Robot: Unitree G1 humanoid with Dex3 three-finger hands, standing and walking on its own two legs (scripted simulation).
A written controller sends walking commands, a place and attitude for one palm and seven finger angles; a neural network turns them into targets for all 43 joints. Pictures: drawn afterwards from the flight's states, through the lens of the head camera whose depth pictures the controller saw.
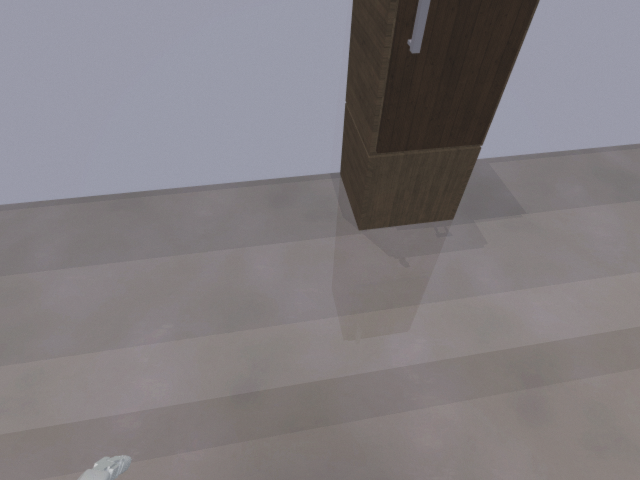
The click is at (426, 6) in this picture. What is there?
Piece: cupboard door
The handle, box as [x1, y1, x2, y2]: [407, 0, 430, 52]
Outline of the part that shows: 430,0 419,0 412,38 409,39 407,42 410,46 411,52 419,52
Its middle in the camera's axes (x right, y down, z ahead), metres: +0.26 -0.58 +1.03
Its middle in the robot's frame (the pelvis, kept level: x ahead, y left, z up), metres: +1.19 -0.19 +0.10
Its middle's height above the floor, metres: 0.87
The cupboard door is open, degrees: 0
